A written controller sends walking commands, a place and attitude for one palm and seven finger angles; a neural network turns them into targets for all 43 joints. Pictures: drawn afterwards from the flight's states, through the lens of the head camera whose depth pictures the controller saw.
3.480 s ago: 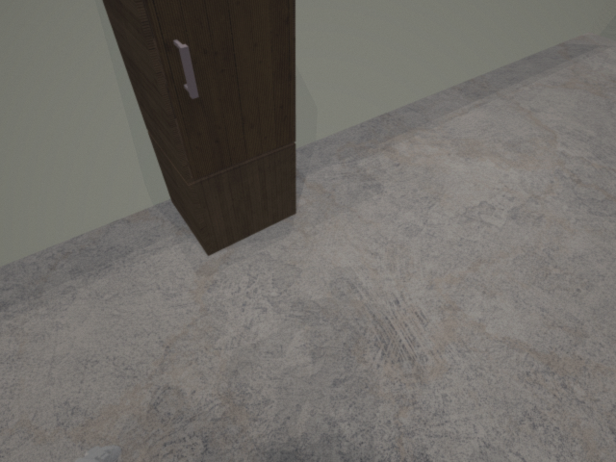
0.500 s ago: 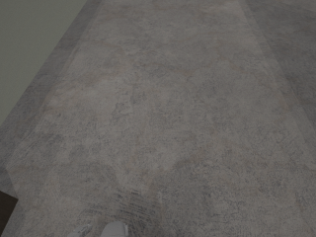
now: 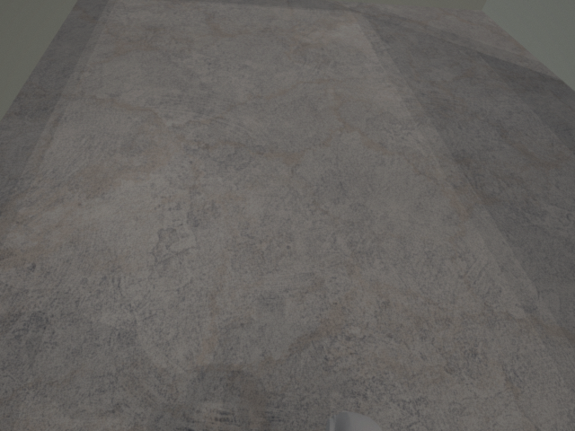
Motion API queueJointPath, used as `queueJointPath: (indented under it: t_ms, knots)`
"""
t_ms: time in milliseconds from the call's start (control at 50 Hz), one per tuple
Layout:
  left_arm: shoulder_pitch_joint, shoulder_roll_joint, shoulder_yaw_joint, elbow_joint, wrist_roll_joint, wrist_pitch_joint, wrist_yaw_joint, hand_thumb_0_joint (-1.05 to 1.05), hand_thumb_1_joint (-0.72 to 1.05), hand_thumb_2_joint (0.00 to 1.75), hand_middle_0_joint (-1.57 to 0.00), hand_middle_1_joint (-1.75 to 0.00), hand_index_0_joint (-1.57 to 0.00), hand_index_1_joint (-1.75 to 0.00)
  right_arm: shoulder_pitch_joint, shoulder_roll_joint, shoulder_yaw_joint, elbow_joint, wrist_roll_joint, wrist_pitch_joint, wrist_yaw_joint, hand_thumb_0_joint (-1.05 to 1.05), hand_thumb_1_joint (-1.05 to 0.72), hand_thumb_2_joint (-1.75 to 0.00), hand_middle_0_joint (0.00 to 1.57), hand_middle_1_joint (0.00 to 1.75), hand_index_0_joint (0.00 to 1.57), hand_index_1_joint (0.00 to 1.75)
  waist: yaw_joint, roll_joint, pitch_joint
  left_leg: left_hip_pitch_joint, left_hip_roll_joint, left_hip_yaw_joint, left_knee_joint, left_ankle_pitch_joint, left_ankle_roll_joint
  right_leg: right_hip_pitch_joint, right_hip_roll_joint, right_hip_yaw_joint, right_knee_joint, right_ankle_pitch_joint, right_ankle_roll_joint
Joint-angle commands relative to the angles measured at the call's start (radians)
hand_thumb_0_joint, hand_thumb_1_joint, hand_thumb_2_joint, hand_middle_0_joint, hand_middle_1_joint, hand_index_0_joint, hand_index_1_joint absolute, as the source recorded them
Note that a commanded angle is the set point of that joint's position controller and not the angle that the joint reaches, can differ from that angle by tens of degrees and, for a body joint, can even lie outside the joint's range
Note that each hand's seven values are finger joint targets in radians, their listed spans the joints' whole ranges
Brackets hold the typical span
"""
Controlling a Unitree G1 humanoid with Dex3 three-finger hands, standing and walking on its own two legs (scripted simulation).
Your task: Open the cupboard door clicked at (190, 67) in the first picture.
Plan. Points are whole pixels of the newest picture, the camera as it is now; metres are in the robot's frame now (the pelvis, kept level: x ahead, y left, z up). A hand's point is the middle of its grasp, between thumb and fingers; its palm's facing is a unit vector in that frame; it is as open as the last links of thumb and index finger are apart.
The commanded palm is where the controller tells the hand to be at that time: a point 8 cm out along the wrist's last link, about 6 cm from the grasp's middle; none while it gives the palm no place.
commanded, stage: walk to a spot facing it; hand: left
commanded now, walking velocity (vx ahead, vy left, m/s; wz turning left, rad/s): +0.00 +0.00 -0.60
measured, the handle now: out of the picture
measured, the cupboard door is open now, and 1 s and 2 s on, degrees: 0 0 0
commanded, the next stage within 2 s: turn to face it in 0.04 s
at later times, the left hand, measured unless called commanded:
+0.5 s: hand (218, 389) +0.20 +0.12 -0.16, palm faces -0.06 -0.98 -0.17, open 7.4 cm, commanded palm none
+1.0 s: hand out of the picture +0.06 +0.20 -0.16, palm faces +0.30 -0.91 -0.29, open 7.4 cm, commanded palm none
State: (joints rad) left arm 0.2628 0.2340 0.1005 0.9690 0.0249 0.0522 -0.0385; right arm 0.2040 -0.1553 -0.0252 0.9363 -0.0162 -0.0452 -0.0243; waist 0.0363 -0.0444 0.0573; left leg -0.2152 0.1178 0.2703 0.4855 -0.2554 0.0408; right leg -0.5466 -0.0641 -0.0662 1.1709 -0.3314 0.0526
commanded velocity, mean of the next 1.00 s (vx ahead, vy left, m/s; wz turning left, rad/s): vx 0.00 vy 0.00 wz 0.47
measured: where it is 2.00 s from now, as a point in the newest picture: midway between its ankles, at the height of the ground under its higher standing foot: outside the picture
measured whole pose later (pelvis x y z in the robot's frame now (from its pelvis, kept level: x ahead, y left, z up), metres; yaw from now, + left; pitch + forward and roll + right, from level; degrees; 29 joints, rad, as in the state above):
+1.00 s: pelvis +0.04 -0.03 -0.01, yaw +16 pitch +2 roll +0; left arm 0.19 0.24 0.08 0.92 0.01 0.06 0.01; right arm 0.19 -0.25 -0.08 0.91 -0.02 0.04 0.01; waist -0.02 0.03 0.05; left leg -0.38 -0.03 -0.03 0.52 -0.17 0.02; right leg -0.34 -0.04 -0.03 0.74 -0.42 0.07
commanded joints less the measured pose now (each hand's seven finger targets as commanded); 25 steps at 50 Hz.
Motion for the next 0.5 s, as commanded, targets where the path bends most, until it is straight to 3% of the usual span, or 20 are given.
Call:
queueJointPath:
  t_ms: [0,80,140,160,180,200,220,240,260,280,320,340,380,420,480]
  knots:
    - [-0.035,0.002,0.004,-0.091,0.002,-0.003,0.004,0.0,0.9,0.9,-0.2,-0.3,-0.2,-0.3,0.085,-0.162,-0.048,-0.014,-0.003,-0.005,-0.009,0.0,-0.9,-0.9,0.2,0.3,0.2,0.3,-0.046,0.199,-0.051,0.105,0.255,-0.091,-0.174,0.457,0.061,-0.044,-0.034,0.0,-0.081,0.04,0.014]
    - [-0.133,-0.009,-0.002,-0.127,0.002,-0.003,0.005,0.0,0.9,0.9,-0.2,-0.3,-0.2,-0.3,0.117,-0.182,-0.062,0.006,-0.011,0.009,-0.004,0.0,-0.9,-0.9,0.2,0.3,0.2,0.3,-0.077,0.227,-0.035,0.123,0.268,-0.044,-0.138,0.449,0.063,0.013,-0.025,-0.036,-0.277,0.003,0.006]
    - [-0.165,-0.017,-0.012,-0.133,0.006,-0.018,0.015,0.0,0.9,0.9,-0.2,-0.3,-0.2,-0.3,0.154,-0.188,-0.066,0.029,-0.017,0.017,0.0,0.0,-0.9,-0.9,0.2,0.3,0.2,0.3,-0.094,0.248,-0.048,0.146,0.269,-0.053,-0.084,0.529,0.066,0.081,0.009,-0.059,-0.403,-0.028,-0.016]
    - [-0.15,-0.017,-0.017,-0.125,0.007,-0.027,0.021,0.0,0.9,0.9,-0.2,-0.3,-0.2,-0.3,0.159,-0.189,-0.065,0.039,-0.017,0.019,0.001,0.0,-0.9,-0.9,0.2,0.3,0.2,0.3,-0.087,0.253,-0.06,0.143,0.267,-0.064,-0.049,0.556,0.061,0.133,0.02,-0.06,-0.476,-0.026,-0.028]
    - [-0.103,-0.012,-0.019,-0.104,0.007,-0.037,0.028,0.0,0.9,0.9,-0.2,-0.3,-0.2,-0.3,0.152,-0.188,-0.063,0.048,-0.014,0.021,0.001,0.0,-0.9,-0.9,0.2,0.3,0.2,0.3,-0.059,0.224,-0.085,0.126,0.252,-0.061,0.007,0.556,0.039,0.22,0.032,-0.063,-0.581,0.051,-0.038]
    - [-0.028,0.011,-0.02,-0.072,0.011,-0.051,0.036,0.0,0.9,0.9,-0.2,-0.3,-0.2,-0.3,0.151,-0.175,-0.058,0.054,-0.007,0.021,0.005,0.0,-0.9,-0.9,0.2,0.3,0.2,0.3,-0.02,0.163,-0.125,0.083,0.212,-0.041,0.107,0.548,0.004,0.355,0.034,-0.065,-0.715,0.206,-0.047]
    - [0.052,0.084,-0.013,-0.035,0.017,-0.071,0.052,0.0,0.9,0.9,-0.2,-0.3,-0.2,-0.3,0.181,-0.12,-0.043,0.055,0.004,0.018,0.012,0.0,-0.9,-0.9,0.2,0.3,0.2,0.3,0.01,-0.003,-0.217,-0.102,0.146,-0.008,0.28,0.333,-0.05,0.605,-0.135,0.098,-0.729,0.534,-0.094]
    - [0.105,0.146,-0.014,0.005,0.003,-0.087,0.062,0.0,0.9,0.9,-0.2,-0.3,-0.2,-0.3,0.151,-0.046,-0.016,0.033,0.012,0.022,0.01,0.0,-0.9,-0.9,0.2,0.3,0.2,0.3,0.02,-0.166,-0.267,-0.253,0.037,-0.046,0.414,-0.312,-0.093,0.696,-0.351,0.251,-0.707,0.969,-0.206]
    - [0.076,0.171,-0.017,0.002,-0.009,-0.091,0.065,0.0,0.9,0.9,-0.2,-0.3,-0.2,-0.3,0.136,-0.079,-0.018,0.031,0.015,0.041,-0.002,0.0,-0.9,-0.9,0.2,0.3,0.2,0.3,0.019,-0.143,-0.29,-0.217,0.027,-0.188,0.449,-0.414,-0.087,0.631,-0.355,0.215,-0.717,0.985,-0.268]
    - [0.009,0.16,-0.015,-0.006,-0.006,-0.09,0.07,0.0,0.9,0.9,-0.2,-0.3,-0.2,-0.3,0.136,-0.075,-0.019,0.04,0.013,0.049,-0.004,0.0,-0.9,-0.9,0.2,0.3,0.2,0.3,0.0,-0.194,-0.246,-0.245,0.015,-0.212,0.488,-0.4,-0.086,0.594,-0.345,0.204,-0.735,0.917,-0.274]
    - [-0.086,0.104,-0.035,-0.019,-0.006,-0.073,0.079,0.0,0.9,0.9,-0.2,-0.3,-0.2,-0.3,0.131,-0.07,-0.022,0.077,0.01,0.066,-0.001,0.0,-0.9,-0.9,0.2,0.3,0.2,0.3,-0.028,-0.11,-0.123,-0.238,0.006,-0.228,0.541,-0.301,-0.092,0.467,-0.307,0.1,-0.764,0.768,-0.233]
    - [-0.121,0.102,-0.035,-0.028,-0.004,-0.068,0.08,0.0,0.9,0.9,-0.2,-0.3,-0.2,-0.3,0.147,-0.066,-0.024,0.085,0.009,0.075,0.002,0.0,-0.9,-0.9,0.2,0.3,0.2,0.3,-0.046,-0.097,-0.084,-0.227,0.001,-0.219,0.548,-0.269,-0.096,0.405,-0.3,0.055,-0.783,0.679,-0.218]
    - [-0.151,0.103,-0.032,-0.044,-0.004,-0.058,0.081,0.0,0.9,0.9,-0.2,-0.3,-0.2,-0.3,0.154,-0.066,-0.032,0.084,0.005,0.088,0.01,0.0,-0.9,-0.9,0.2,0.3,0.2,0.3,-0.056,-0.102,-0.025,-0.212,-0.007,-0.197,0.563,-0.227,-0.099,0.303,-0.292,0.008,-0.824,0.503,-0.199]
    - [-0.164,0.108,-0.022,-0.057,0.001,-0.054,0.083,0.0,0.9,0.9,-0.2,-0.3,-0.2,-0.3,0.149,-0.059,-0.037,0.068,0.003,0.09,0.019,0.0,-0.9,-0.9,0.2,0.3,0.2,0.3,-0.061,-0.098,-0.006,-0.202,-0.003,-0.182,0.518,-0.215,-0.099,0.265,-0.302,-0.023,-0.833,0.389,-0.186]
    - [-0.153,0.118,-0.007,-0.067,0.003,-0.048,0.082,0.0,0.9,0.9,-0.2,-0.3,-0.2,-0.3,0.127,-0.057,-0.043,0.034,0.0,0.084,0.029,0.0,-0.9,-0.9,0.2,0.3,0.2,0.3,-0.052,-0.123,-0.027,-0.193,-0.008,-0.151,0.381,-0.186,-0.098,0.297,-0.309,-0.048,-0.784,0.324,-0.17]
